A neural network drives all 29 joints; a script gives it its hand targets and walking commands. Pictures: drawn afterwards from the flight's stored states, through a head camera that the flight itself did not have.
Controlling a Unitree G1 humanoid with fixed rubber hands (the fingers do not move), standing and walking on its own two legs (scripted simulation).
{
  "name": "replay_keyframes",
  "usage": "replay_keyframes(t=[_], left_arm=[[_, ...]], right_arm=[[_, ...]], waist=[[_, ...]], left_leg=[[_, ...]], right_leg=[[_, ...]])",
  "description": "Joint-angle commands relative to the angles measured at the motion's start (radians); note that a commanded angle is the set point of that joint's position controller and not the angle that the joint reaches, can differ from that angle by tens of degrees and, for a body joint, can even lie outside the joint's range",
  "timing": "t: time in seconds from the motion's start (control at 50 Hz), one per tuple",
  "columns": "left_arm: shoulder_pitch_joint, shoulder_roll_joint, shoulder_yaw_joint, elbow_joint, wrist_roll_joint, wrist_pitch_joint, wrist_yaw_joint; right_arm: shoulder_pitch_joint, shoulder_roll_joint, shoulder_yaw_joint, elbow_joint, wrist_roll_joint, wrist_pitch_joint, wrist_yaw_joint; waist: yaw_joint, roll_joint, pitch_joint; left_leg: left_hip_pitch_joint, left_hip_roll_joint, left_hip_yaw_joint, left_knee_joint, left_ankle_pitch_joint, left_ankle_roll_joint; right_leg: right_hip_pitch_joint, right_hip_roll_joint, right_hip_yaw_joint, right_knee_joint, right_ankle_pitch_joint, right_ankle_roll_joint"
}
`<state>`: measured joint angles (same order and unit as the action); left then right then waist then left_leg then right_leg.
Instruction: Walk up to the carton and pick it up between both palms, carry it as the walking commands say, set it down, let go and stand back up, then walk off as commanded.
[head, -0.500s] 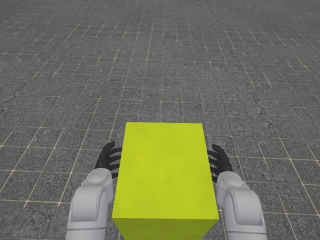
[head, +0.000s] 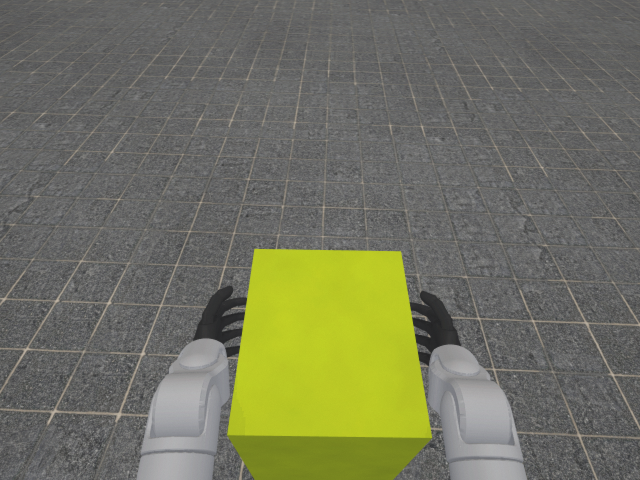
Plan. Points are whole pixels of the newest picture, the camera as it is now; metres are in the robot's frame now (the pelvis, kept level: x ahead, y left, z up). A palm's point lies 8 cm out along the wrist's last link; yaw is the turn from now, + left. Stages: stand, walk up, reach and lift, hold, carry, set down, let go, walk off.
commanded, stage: carry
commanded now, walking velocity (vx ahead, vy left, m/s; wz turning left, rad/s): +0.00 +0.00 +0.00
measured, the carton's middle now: (325, 372) +0.28 +0.00 -0.04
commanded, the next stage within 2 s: hold in 0.50 s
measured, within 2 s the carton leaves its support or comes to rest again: neither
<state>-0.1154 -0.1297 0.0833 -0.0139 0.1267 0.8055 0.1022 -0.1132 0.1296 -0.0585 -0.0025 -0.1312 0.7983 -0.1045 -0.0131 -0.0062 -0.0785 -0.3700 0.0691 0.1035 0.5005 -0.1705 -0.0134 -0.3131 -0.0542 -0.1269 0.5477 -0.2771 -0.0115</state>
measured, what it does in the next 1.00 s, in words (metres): stands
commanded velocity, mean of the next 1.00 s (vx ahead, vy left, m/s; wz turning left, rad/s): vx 0.00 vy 0.00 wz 0.00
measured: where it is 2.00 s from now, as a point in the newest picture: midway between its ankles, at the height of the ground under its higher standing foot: outside the picture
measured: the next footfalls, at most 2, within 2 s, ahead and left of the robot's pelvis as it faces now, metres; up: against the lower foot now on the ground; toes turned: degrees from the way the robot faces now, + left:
none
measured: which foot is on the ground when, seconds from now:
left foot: down 0.00-1.00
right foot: down 0.00-1.00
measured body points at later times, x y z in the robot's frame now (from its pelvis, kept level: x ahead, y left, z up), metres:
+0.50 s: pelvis +0.01 +0.00 +0.00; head +0.00 +0.00 +0.45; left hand +0.30 +0.14 +0.02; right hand +0.30 -0.15 +0.02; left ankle +0.05 +0.13 -0.73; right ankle +0.00 -0.11 -0.73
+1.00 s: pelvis -0.01 +0.03 +0.01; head -0.06 +0.04 +0.46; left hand +0.31 +0.15 +0.05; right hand +0.29 -0.13 +0.05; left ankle +0.05 +0.14 -0.73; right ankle +0.00 -0.11 -0.73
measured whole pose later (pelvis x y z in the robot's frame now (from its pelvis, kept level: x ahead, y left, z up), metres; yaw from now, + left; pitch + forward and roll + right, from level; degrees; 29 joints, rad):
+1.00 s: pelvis -0.01 +0.03 +0.01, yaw -5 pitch -11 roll +0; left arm -0.34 -0.17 0.23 0.32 0.29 0.74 0.04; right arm -0.34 0.17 -0.27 0.34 -0.29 0.73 -0.01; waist 0.00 0.00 0.07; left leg -0.05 0.01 0.02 0.40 -0.16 0.01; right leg 0.00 -0.04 -0.01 0.39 -0.20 0.02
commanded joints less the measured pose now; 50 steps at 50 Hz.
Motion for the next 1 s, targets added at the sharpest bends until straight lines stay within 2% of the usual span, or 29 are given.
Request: replay_keyframes(t=[0.0, 0.32, 0.48, 0.5, 0.52, 0.54, 0.56, 0.58, 0.6, 0.62, 0.64, 0.7, 0.8, 0.86, 0.98], left_arm=[[-0.365, -0.719, -0.449, -0.100, -0.188, -0.048, -0.159], [-0.375, -0.708, -0.440, -0.016, -0.164, -0.121, -0.179], [-0.379, -0.722, -0.454, -0.014, -0.168, -0.132, -0.187], [-0.236, -0.738, -0.468, 0.066, -0.135, -0.109, -0.205], [-0.313, -0.738, -0.506, 0.015, -0.173, -0.130, -0.217], [-0.392, -0.743, -0.539, -0.029, -0.196, -0.142, -0.228], [-0.415, -0.760, -0.553, -0.063, -0.195, -0.149, -0.235], [-0.434, -0.777, -0.564, -0.065, -0.191, -0.150, -0.244], [-0.443, -0.784, -0.555, -0.059, -0.181, -0.146, -0.249], [-0.443, -0.784, -0.523, -0.037, -0.173, -0.138, -0.249], [-0.454, -0.800, -0.516, -0.025, -0.170, -0.130, -0.256], [-0.478, -0.840, -0.476, 0.061, -0.143, -0.111, -0.271], [-0.588, -0.951, -0.444, 0.177, -0.126, -0.092, -0.298], [-0.653, -1.003, -0.418, 0.241, -0.118, -0.089, -0.304], [-0.711, -1.042, -0.343, 0.350, -0.090, -0.095, -0.300]], right_arm=[[-0.372, 0.745, 0.445, -0.111, 0.185, -0.055, 0.156], [-0.388, 0.729, 0.435, -0.035, 0.162, -0.129, 0.175], [-0.393, 0.742, 0.451, -0.036, 0.169, -0.142, 0.183], [-0.262, 0.794, 0.464, 0.058, 0.125, -0.107, 0.196], [-0.322, 0.783, 0.449, 0.011, 0.130, -0.129, 0.194], [-0.361, 0.797, 0.431, -0.003, 0.126, -0.139, 0.195], [-0.390, 0.812, 0.457, -0.036, 0.148, -0.149, 0.200], [-0.431, 0.838, 0.480, -0.065, 0.164, -0.148, 0.205], [-0.469, 0.860, 0.494, -0.070, 0.169, -0.141, 0.210], [-0.484, 0.858, 0.491, -0.037, 0.161, -0.132, 0.215], [-0.483, 0.871, 0.489, -0.015, 0.161, -0.123, 0.221], [-0.514, 0.911, 0.464, 0.088, 0.143, -0.105, 0.246], [-0.619, 0.931, 0.378, 0.205, 0.117, -0.108, 0.294], [-0.686, 0.927, 0.329, 0.253, 0.107, -0.111, 0.320], [-0.786, 0.896, 0.263, 0.319, 0.099, -0.119, 0.356]], waist=[[0.000, 0.004, -0.244], [-0.001, 0.001, -0.248], [-0.001, 0.001, -0.254], [0.067, -0.018, -0.088], [-0.003, -0.015, -0.116], [-0.034, -0.029, -0.161], [-0.021, -0.013, -0.206], [-0.011, -0.026, -0.251], [0.006, -0.027, -0.263], [0.030, -0.042, -0.221], [0.027, -0.025, -0.191], [0.046, -0.008, -0.120], [0.021, 0.014, -0.066], [0.003, 0.043, -0.064], [0.002, 0.062, -0.048]], left_leg=[[0.157, 0.070, -0.086, -0.049, 0.098, 0.034], [0.154, 0.069, -0.081, -0.038, 0.115, 0.032], [0.157, 0.070, -0.078, -0.032, 0.132, 0.033], [0.343, -0.144, -0.178, -0.039, 0.319, 0.052], [0.383, -0.140, -0.200, -0.043, 0.357, 0.048], [0.413, -0.146, -0.204, -0.046, 0.340, 0.048], [0.396, -0.149, -0.200, -0.049, 0.348, 0.045], [0.380, -0.154, -0.194, -0.048, 0.347, 0.046], [0.363, -0.160, -0.186, -0.054, 0.321, 0.048], [0.333, -0.166, -0.180, -0.068, 0.269, 0.050], [0.314, -0.164, -0.174, -0.079, 0.234, 0.047], [0.332, -0.164, -0.156, -0.108, 0.148, 0.038], [0.349, -0.157, -0.160, -0.149, 0.026, 0.021], [0.328, -0.143, -0.172, -0.185, -0.032, 0.018], [0.309, -0.120, -0.191, -0.239, -0.093, 0.021]], right_leg=[[0.033, -0.096, 0.094, -0.102, 0.137, -0.023], [0.047, -0.098, 0.092, -0.092, 0.164, -0.017], [0.054, -0.099, 0.089, -0.087, 0.181, -0.015], [0.158, 0.097, 0.196, -0.165, 0.363, 0.010], [0.174, 0.109, 0.207, -0.184, 0.387, 0.007], [0.194, 0.111, 0.212, -0.205, 0.365, 0.010], [0.245, 0.107, 0.216, -0.200, 0.401, 0.013], [0.298, 0.103, 0.222, -0.193, 0.449, 0.018], [0.330, 0.103, 0.223, -0.194, 0.451, 0.020], [0.333, 0.106, 0.219, -0.207, 0.385, 0.019], [0.336, 0.106, 0.215, -0.209, 0.367, 0.019], [0.305, 0.105, 0.213, -0.233, 0.274, 0.010], [0.280, 0.115, 0.206, -0.239, 0.161, -0.017], [0.309, 0.133, 0.190, -0.221, 0.135, -0.018], [0.338, 0.152, 0.168, -0.201, 0.095, -0.019]])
